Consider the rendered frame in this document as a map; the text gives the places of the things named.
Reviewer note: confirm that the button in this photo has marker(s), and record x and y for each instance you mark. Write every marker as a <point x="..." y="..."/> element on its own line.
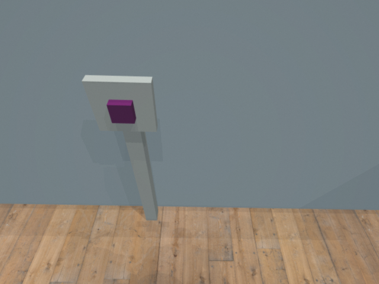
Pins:
<point x="121" y="111"/>

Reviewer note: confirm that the panel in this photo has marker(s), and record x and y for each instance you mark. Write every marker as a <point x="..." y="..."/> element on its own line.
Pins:
<point x="99" y="89"/>

